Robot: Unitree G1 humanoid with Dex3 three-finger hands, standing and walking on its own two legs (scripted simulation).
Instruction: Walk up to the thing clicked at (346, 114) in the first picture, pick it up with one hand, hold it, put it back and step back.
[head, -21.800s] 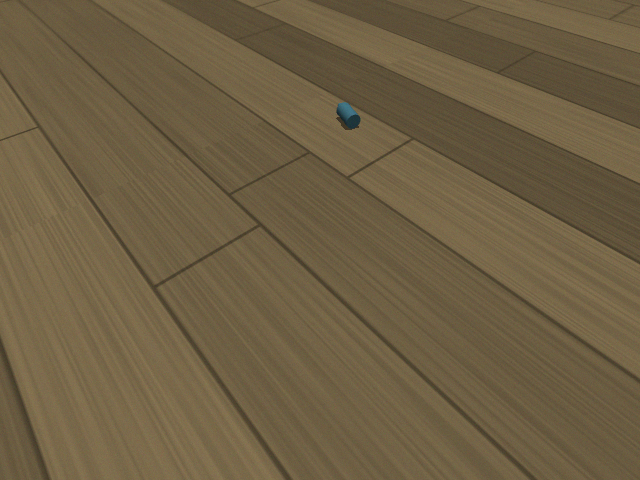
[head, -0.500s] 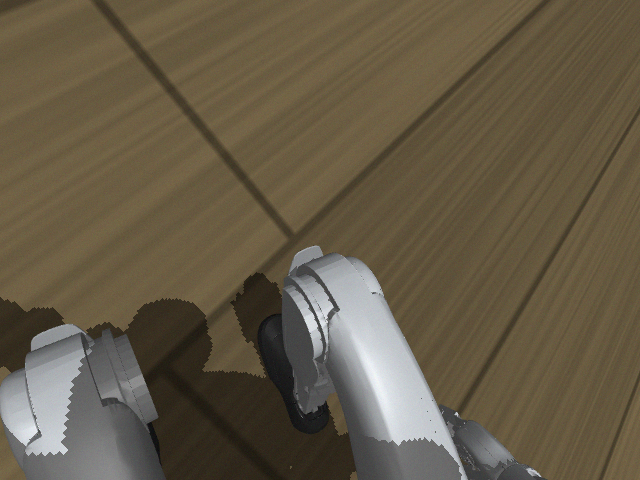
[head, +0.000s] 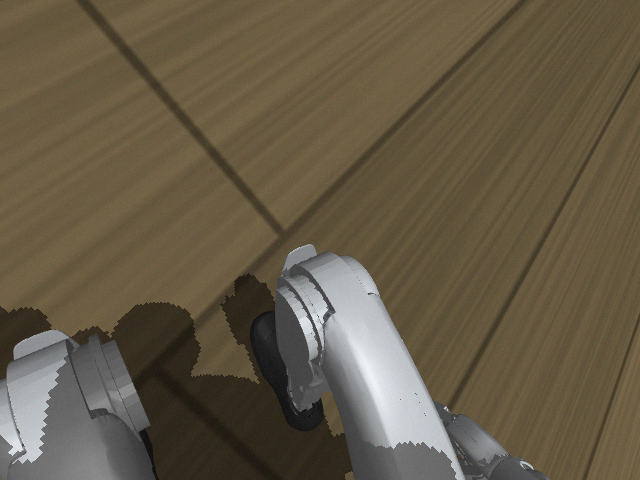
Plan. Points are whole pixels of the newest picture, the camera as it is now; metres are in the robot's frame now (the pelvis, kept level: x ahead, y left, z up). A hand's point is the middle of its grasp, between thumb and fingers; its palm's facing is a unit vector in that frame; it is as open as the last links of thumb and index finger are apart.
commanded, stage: close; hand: left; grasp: from above
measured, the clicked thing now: out of the picture +0.46 +0.37 -0.26
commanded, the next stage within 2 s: settle in 1.18 s
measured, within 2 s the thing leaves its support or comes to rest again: leaves its support in 1.64 s
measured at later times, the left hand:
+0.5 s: hand out of the picture +0.45 +0.34 -0.25, palm faces -0.45 -0.14 -0.88, open 11.5 cm
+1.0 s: hand out of the picture +0.45 +0.34 -0.24, palm faces -0.46 -0.14 -0.88, open 11.3 cm
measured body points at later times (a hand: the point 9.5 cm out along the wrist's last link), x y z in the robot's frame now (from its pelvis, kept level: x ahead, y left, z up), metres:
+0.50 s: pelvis +0.00 +0.00 +0.00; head +0.28 +0.14 +0.33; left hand +0.47 +0.35 -0.20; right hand +0.07 -0.26 -0.05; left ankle +0.06 +0.12 -0.27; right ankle +0.12 -0.12 -0.27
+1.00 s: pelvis +0.00 +0.00 +0.00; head +0.28 +0.13 +0.33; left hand +0.47 +0.35 -0.19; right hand +0.05 -0.26 -0.05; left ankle +0.06 +0.12 -0.27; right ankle +0.12 -0.12 -0.27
